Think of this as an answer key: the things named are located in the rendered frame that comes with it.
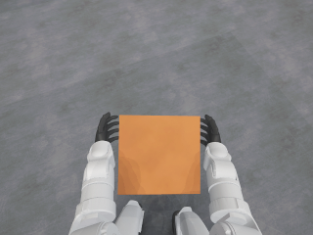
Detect robot right upper arm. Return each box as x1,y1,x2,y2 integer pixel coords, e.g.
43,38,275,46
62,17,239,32
209,220,262,235

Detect left robot thigh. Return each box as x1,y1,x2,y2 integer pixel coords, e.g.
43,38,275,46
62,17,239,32
115,205,145,235

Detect carton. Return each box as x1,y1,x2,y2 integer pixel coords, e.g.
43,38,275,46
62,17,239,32
117,115,201,195

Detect right robot hand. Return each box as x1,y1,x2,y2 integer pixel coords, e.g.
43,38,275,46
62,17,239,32
200,115,221,147

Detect right robot forearm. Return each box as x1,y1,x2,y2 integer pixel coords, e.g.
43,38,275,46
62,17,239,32
202,142,262,234

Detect left robot forearm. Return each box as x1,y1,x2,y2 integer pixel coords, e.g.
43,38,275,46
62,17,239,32
68,140,116,235

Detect right robot thigh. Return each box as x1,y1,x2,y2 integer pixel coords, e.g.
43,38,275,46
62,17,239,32
175,211,209,235

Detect left robot hand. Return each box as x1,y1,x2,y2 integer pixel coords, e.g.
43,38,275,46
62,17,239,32
95,112,119,143

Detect robot thigh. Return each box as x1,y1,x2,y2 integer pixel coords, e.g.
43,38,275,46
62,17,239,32
175,211,209,235
115,205,145,235

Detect robot left upper arm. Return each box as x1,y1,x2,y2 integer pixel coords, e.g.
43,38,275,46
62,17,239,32
70,220,120,235

